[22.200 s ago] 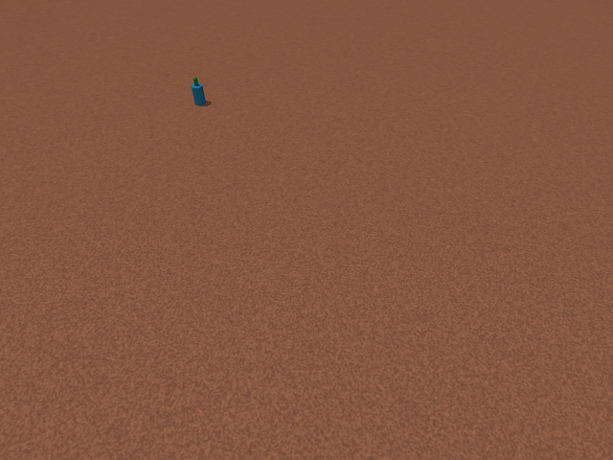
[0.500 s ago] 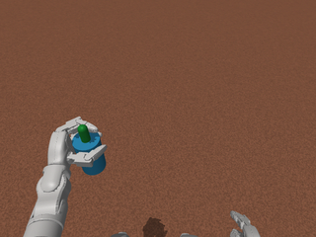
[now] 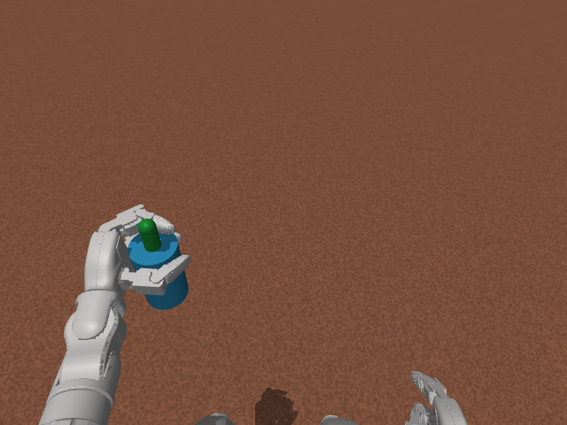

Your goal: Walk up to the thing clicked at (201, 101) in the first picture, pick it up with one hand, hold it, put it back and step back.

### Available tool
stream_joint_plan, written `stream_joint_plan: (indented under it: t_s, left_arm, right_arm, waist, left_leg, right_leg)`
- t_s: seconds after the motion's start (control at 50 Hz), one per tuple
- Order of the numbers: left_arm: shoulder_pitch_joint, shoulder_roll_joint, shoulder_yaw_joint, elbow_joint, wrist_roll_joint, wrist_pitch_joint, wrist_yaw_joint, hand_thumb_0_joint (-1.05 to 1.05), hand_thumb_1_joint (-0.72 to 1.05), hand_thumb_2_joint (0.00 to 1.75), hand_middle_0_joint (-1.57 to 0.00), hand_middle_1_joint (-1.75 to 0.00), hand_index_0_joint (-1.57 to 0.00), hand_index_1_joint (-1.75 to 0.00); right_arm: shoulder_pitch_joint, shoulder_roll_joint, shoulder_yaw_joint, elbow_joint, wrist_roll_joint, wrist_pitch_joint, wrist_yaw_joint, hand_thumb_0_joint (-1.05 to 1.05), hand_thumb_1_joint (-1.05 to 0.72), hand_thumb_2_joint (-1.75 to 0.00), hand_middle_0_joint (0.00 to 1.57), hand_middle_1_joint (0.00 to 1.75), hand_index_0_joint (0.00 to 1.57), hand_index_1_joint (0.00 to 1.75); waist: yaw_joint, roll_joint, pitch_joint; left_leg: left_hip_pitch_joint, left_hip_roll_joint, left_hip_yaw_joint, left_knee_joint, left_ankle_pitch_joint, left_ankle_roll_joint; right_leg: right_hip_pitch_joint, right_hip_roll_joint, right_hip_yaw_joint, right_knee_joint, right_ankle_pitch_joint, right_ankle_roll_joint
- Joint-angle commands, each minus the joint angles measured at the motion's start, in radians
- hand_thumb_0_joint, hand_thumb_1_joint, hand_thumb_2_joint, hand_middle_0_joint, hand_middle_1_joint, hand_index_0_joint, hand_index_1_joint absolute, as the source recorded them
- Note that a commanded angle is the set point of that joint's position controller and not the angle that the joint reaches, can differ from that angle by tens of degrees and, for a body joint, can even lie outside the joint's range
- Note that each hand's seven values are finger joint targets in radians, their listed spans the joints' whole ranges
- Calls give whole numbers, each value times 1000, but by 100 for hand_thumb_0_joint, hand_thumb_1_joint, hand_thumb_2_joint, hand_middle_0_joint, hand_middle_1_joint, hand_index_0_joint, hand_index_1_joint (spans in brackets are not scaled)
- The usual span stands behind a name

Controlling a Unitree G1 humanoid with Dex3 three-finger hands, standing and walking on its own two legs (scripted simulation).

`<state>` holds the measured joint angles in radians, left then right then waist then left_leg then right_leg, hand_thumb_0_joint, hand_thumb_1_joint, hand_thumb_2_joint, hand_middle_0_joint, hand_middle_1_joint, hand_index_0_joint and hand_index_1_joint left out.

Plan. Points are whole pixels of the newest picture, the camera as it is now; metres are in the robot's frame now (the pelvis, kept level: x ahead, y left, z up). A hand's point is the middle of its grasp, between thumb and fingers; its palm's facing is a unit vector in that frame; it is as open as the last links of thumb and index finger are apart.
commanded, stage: hold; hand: left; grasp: from the side
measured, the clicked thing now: (157, 260) +0.34 +0.18 +0.03
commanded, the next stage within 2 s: crouch in 0.04 s
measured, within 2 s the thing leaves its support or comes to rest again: neither
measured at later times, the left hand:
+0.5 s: hand (168, 277) +0.33 +0.18 -0.02, palm faces +0.08 -1.00 -0.01, open 7.2 cm
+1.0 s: hand (186, 316) +0.37 +0.20 -0.27, palm faces +0.09 -1.00 -0.03, open 7.2 cm
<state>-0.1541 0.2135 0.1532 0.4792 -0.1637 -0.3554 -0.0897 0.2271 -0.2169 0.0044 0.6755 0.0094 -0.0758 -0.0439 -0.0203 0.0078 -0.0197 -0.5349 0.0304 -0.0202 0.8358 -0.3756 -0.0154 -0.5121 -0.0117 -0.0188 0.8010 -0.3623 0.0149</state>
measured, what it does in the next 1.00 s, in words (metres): lowers itself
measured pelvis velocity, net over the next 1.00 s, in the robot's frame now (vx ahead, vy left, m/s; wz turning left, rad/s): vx -0.04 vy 0.00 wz -0.03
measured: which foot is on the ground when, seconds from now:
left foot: down 0.00-1.00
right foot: down 0.00-1.00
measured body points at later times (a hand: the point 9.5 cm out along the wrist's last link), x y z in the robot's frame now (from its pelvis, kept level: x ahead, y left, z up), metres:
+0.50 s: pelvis -0.01 +0.00 -0.03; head +0.07 +0.01 +0.42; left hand +0.32 +0.23 -0.02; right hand +0.13 -0.26 -0.13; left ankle +0.03 +0.13 -0.70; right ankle +0.03 -0.13 -0.70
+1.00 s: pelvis -0.04 +0.00 -0.23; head +0.14 +0.02 +0.18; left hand +0.36 +0.25 -0.26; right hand +0.09 -0.26 -0.37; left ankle +0.03 +0.13 -0.70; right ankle +0.03 -0.13 -0.70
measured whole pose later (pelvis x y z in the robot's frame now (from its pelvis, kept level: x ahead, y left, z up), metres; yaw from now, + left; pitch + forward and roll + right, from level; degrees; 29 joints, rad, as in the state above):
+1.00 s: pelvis -0.04 +0.00 -0.23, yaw -2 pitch +33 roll -3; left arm -0.49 0.30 0.35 0.97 -0.16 -0.75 -0.21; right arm 0.12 -0.25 0.00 0.73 -0.08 -0.07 0.05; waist -0.07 0.00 -0.19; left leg -1.75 0.02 -0.07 1.86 -0.67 -0.02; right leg -1.73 -0.01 -0.02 1.82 -0.66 0.02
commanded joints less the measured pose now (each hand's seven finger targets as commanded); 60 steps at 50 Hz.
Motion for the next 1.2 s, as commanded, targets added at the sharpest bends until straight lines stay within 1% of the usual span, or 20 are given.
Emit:
stream_joint_plan:
  t_s: [0.0,0.12,0.16,0.18,0.3,0.38,0.46,0.48,0.52,0.58,0.6,0.62,0.68,0.74,0.82,0.9,0.98,1.08,1.12,1.18]
  left_arm:
    - [-331,119,23,-296,-36,-104,-30,0,35,120,-124,-137,-126,-136]
    - [-352,142,61,-337,-47,-109,-7,0,39,124,-126,-140,-127,-140]
    - [-360,141,59,-311,-34,-109,0,0,46,117,-124,-130,-125,-129]
    - [-339,129,40,-295,-25,-111,2,0,47,118,-124,-130,-125,-129]
    - [-327,128,73,-163,-22,-144,-13,0,47,121,-128,-135,-130,-134]
    - [-356,107,61,-92,-17,-208,-34,0,44,120,-127,-135,-128,-134]
    - [-422,143,110,-22,-25,-290,-56,0,41,122,-127,-137,-129,-136]
    - [-421,134,98,-4,-29,-311,-66,0,41,122,-127,-137,-128,-136]
    - [-464,171,142,17,-40,-362,-78,0,37,120,-127,-136,-128,-136]
    - [-479,147,114,110,-32,-419,-95,0,34,118,-126,-134,-127,-134]
    - [-496,169,136,127,-36,-438,-97,0,34,116,-126,-133,-127,-132]
    - [-530,221,166,120,-29,-459,-98,0,35,117,-125,-132,-126,-132]
    - [-543,206,149,127,-32,-493,-114,0,35,116,-125,-130,-126,-130]
    - [-573,279,225,130,-41,-502,-115,0,35,117,-124,-129,-124,-130]
    - [-548,271,246,179,-34,-498,-111,0,38,121,-123,-129,-123,-130]
    - [-612,250,224,227,-28,-496,-128,0,39,124,-123,-131,-122,-132]
    - [-701,261,220,328,-1,-511,-138,0,35,121,-121,-130,-121,-131]
    - [-862,366,283,305,22,-566,-115,0,34,123,-121,-132,-121,-133]
    - [-844,409,323,356,26,-568,-100,0,34,125,-120,-133,-121,-133]
    - [-923,435,330,350,39,-573,-81,0,32,125,-120,-133,-120,-134]
  right_arm:
    - [-49,-134,-46,-127,3,-43,-6,0,-91,-90,20,30,20,30]
    - [-41,-142,-50,-127,5,-53,-3,0,-91,-91,20,30,20,30]
    - [-35,-140,-51,-122,2,-49,-6,0,-87,-90,20,30,20,30]
    - [-36,-134,-47,-116,-1,-50,-3,0,-87,-90,20,30,20,30]
    - [-31,-146,-63,-99,-9,-48,12,0,-88,-90,20,30,20,30]
    - [-31,-142,-68,-94,-18,-50,27,0,-88,-90,20,30,20,30]
    - [-4,-153,-78,-83,-30,-51,38,0,-88,-90,20,30,20,30]
    - [-6,-159,-82,-78,-30,-53,39,0,-88,-90,20,30,20,30]
    - [-4,-160,-79,-74,-36,-58,44,0,-89,-90,20,30,20,30]
    - [-8,-173,-79,-67,-47,-64,50,0,-90,-90,20,30,20,30]
    - [-14,-180,-78,-70,-47,-64,50,0,-89,-90,20,30,20,30]
    - [-7,-186,-77,-63,-50,-62,50,0,-88,-90,20,30,20,30]
    - [-10,-196,-72,-67,-60,-56,56,0,-89,-90,20,30,20,30]
    - [0,-216,-74,-55,-66,-45,59,0,-90,-91,20,30,20,30]
    - [5,-219,-71,-41,-75,-26,66,0,-91,-91,20,30,20,30]
    - [26,-218,-75,-6,-84,-21,75,0,-90,-91,20,30,20,30]
    - [12,-228,-69,6,-95,-21,91,0,-91,-91,20,30,20,30]
    - [-8,-231,-49,12,-118,-18,106,0,-90,-91,20,30,20,30]
    - [-6,-239,-41,13,-123,-12,109,0,-90,-91,20,30,20,30]
    - [-20,-236,-28,17,-128,-6,113,0,-90,-91,20,30,20,30]
  waist:
    - [-4,31,-286]
    - [2,39,-313]
    - [-10,19,-289]
    - [-7,19,-271]
    - [-10,18,-245]
    - [-25,15,-268]
    - [-38,21,-368]
    - [-45,15,-375]
    - [-46,6,-450]
    - [-62,36,-503]
    - [-53,47,-508]
    - [-43,70,-551]
    - [-45,113,-635]
    - [-19,148,-745]
    - [-22,119,-803]
    - [-70,53,-824]
    - [-92,68,-798]
    - [-90,138,-801]
    - [-77,149,-805]
    - [-98,170,-784]
  left_leg:
    - [138,-24,7,-143,117,14]
    - [162,-17,-1,-143,153,9]
    - [146,-20,4,-134,150,14]
    - [127,-19,2,-133,141,14]
    - [55,-17,0,-83,131,17]
    - [-29,-24,3,-5,86,21]
    - [-129,-26,-4,114,62,23]
    - [-173,-31,1,147,31,25]
    - [-276,-35,-2,239,6,30]
    - [-378,-36,-20,352,-43,30]
    - [-424,-35,-23,387,-57,27]
    - [-445,-33,-30,420,-41,25]
    - [-495,-31,-44,502,-16,18]
    - [-532,-32,-41,600,78,20]
    - [-617,-33,-42,705,151,26]
    - [-776,-32,-27,823,99,40]
    - [-842,-30,-40,908,43,36]
    - [-950,-30,-30,982,-133,22]
    - [-979,-31,-22,1012,-167,19]
    - [-1079,-34,-6,1053,-261,21]
  right_leg:
    - [112,22,-22,-124,153,-27]
    - [102,27,-30,-104,179,-29]
    - [91,25,-24,-109,181,-25]
    - [89,24,-26,-104,171,-26]
    - [8,21,-22,-55,163,-28]
    - [-75,16,-14,12,129,-30]
    - [-198,19,-13,122,103,-33]
    - [-224,16,-5,143,80,-33]
    - [-290,13,6,219,53,-30]
    - [-464,18,0,341,-12,-37]
    - [-506,18,2,379,-32,-40]
    - [-552,19,-3,425,-28,-44]
    - [-651,21,-11,528,-27,-49]
    - [-726,25,-9,627,26,-54]
    - [-789,30,-19,732,87,-54]
    - [-798,27,7,790,88,-39]
    - [-992,34,-30,900,10,-52]
    - [-1107,34,-39,1003,-141,-57]
    - [-1121,34,-40,1032,-174,-55]
    - [-1149,36,-37,1063,-240,-51]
